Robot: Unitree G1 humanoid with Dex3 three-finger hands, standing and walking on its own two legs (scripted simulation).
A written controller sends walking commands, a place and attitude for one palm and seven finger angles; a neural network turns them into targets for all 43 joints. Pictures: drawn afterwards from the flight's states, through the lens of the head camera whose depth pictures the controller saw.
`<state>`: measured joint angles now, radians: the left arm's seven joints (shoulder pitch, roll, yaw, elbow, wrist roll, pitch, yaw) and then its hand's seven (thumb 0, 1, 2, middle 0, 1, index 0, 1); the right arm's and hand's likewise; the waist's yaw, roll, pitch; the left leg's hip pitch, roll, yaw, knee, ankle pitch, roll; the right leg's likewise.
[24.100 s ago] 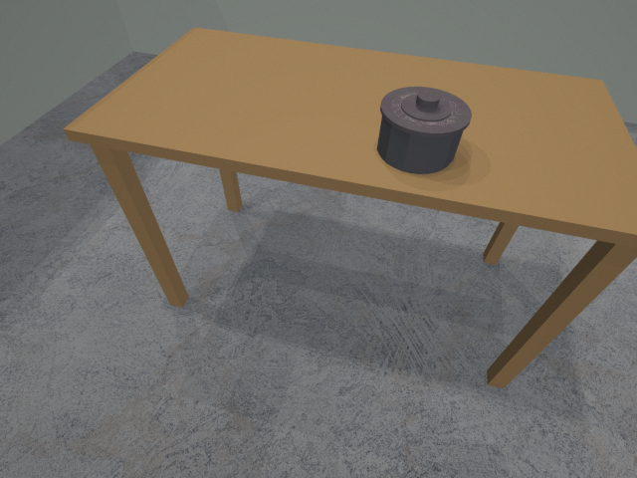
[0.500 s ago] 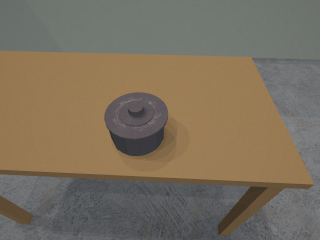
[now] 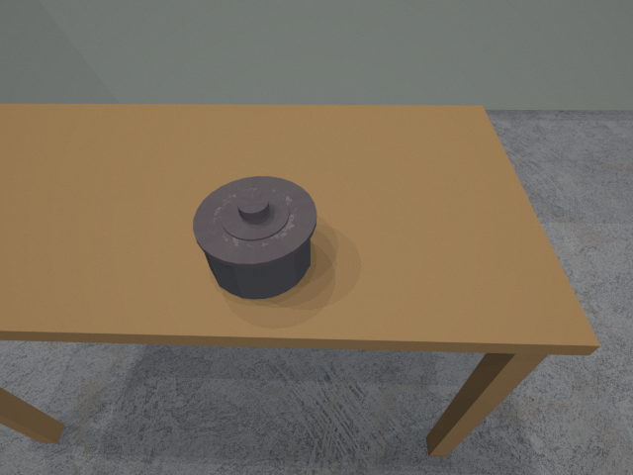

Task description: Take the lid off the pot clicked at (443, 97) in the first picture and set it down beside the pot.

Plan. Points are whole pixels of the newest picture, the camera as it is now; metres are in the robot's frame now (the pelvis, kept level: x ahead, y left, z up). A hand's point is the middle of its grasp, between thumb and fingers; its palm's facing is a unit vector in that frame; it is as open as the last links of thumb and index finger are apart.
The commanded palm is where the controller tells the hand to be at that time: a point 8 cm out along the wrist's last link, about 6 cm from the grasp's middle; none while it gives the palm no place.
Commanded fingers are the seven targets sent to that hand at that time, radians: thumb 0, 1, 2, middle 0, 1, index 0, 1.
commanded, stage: look again from close up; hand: left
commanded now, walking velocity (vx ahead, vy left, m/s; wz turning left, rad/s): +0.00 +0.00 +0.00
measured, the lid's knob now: (253, 206) +0.44 +0.12 +0.11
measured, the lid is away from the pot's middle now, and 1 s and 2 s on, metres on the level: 0.01 0.01 0.01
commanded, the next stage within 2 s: lift the closed hand beside the body in 0.38 s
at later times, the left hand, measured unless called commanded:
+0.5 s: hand out of the picture -0.03 +0.17 -0.17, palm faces +0.02 -0.98 -0.20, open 7.4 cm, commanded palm +0.09 +0.22 -0.07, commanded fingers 0.00 0.90 0.90 -0.29 -0.40 -0.29 -0.40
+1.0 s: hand out of the picture +0.11 +0.22 -0.01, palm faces +0.26 -0.92 -0.30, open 3.5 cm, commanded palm +0.07 +0.26 +0.03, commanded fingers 0.00 0.90 0.90 -1.30 -1.50 -1.30 -1.50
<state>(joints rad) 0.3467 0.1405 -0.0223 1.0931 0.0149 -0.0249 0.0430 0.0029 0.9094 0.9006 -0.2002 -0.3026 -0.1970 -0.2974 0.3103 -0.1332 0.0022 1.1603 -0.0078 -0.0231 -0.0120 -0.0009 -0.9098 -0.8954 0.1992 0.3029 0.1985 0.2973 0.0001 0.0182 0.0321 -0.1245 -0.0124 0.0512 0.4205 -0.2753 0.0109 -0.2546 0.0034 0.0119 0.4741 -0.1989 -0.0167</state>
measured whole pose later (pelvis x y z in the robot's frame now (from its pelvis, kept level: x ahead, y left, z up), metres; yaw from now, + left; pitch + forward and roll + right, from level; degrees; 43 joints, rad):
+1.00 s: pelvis +0.00 +0.01 -0.01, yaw +4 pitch -3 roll -1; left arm 0.67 0.25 0.04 -0.17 -0.01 -0.02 0.09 0.01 0.90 0.90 -0.97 -1.14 -0.97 -1.14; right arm 0.20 -0.25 -0.01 0.58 0.01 -0.16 -0.04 0.00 -0.91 -0.90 0.20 0.30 0.21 0.30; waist 0.06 0.02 0.03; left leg -0.17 -0.01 -0.02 0.54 -0.33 0.02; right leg -0.23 -0.01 -0.06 0.50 -0.22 -0.01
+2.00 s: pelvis +0.02 +0.01 +0.00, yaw +3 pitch -3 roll -1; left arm 0.60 0.33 0.24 -0.50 -0.02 -0.07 0.09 0.01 0.89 0.90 -1.30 -1.50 -1.30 -1.50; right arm 0.18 -0.19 0.02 0.63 0.01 -0.14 -0.04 0.01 -0.90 -0.90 0.20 0.30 0.20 0.30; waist 0.08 0.06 0.03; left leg -0.09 -0.02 -0.01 0.48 -0.33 0.03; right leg -0.16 -0.01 -0.05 0.45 -0.24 0.00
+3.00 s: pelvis -0.02 +0.01 +0.00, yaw +3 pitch -2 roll +0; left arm -0.02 0.74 0.09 -0.27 0.69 0.03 -0.37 0.00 -0.25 1.51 -0.90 -0.21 -0.89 -0.20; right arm 0.11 -0.29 0.04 0.58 0.05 0.08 0.00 0.01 -0.91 -0.90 0.20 0.30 0.20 0.30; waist 0.08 0.10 0.04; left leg -0.15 -0.04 0.00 0.41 -0.23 0.04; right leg -0.22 -0.03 -0.04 0.39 -0.14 0.01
